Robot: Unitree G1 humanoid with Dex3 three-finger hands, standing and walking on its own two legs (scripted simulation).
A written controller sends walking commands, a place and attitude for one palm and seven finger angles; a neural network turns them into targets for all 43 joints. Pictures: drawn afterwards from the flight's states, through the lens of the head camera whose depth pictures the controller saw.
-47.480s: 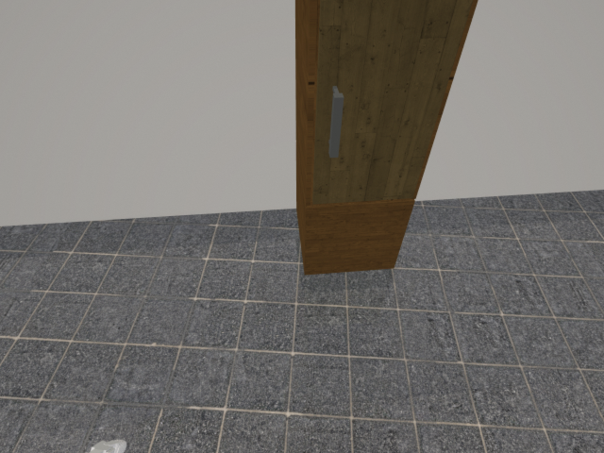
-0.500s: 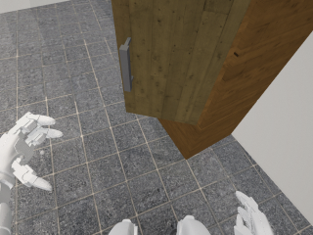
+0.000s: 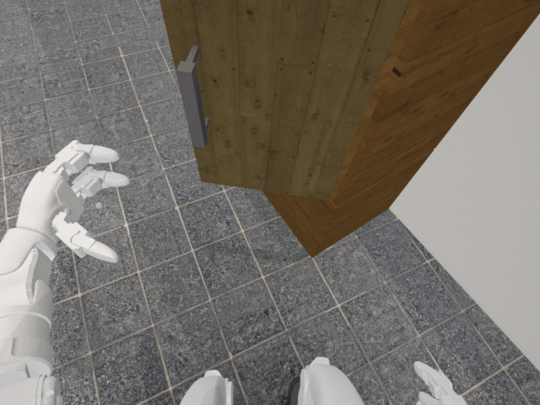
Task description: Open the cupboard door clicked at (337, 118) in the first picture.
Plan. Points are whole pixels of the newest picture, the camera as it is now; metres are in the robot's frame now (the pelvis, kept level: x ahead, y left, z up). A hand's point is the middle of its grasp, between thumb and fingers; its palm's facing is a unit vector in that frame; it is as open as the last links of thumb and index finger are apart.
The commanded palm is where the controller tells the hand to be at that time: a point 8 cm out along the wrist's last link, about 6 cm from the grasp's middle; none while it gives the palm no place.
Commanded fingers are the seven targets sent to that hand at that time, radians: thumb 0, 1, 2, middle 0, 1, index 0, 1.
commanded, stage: move the hooked fingers beside the handle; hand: left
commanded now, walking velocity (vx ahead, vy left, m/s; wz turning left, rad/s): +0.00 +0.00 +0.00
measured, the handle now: (197, 100) +0.60 +0.13 +0.04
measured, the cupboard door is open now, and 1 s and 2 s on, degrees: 49 49 49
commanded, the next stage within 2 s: slide the fingers in behind the handle in 1.86 s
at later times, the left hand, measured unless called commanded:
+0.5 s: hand (133, 157) +0.46 +0.21 +0.05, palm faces -0.16 -0.99 -0.02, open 14.0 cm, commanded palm +0.45 +0.26 +0.05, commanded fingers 0.00 -0.50 0.30 -0.30 -1.20 -0.30 -1.20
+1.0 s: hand (161, 115) +0.55 +0.18 +0.05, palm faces -0.16 -0.99 -0.01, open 14.0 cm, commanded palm +0.54 +0.23 +0.04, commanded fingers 0.00 -0.50 0.30 -0.30 -1.20 -0.30 -1.20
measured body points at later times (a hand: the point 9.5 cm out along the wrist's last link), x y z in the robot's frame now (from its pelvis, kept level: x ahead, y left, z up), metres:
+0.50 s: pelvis +0.00 -0.01 -0.01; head +0.13 +0.01 +0.42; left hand +0.46 +0.27 +0.05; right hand +0.05 -0.28 -0.11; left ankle -0.02 +0.09 -0.67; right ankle +0.05 -0.12 -0.67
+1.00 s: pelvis -0.01 +0.00 -0.02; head +0.17 +0.02 +0.39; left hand +0.55 +0.24 +0.05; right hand -0.03 -0.27 -0.12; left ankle -0.02 +0.09 -0.67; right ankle +0.05 -0.12 -0.67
